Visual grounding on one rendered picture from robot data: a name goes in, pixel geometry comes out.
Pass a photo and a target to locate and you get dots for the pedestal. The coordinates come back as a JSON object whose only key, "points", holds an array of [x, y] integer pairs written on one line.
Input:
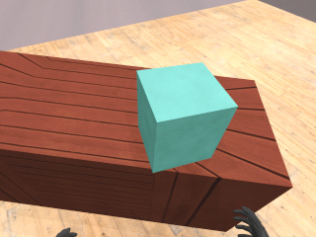
{"points": [[69, 139]]}

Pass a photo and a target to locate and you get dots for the left robot hand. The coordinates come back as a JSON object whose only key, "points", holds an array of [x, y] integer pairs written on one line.
{"points": [[66, 233]]}

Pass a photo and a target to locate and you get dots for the carton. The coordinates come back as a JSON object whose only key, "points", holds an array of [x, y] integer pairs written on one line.
{"points": [[182, 112]]}

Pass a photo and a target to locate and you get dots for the right robot hand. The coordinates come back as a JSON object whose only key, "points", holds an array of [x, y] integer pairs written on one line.
{"points": [[255, 227]]}

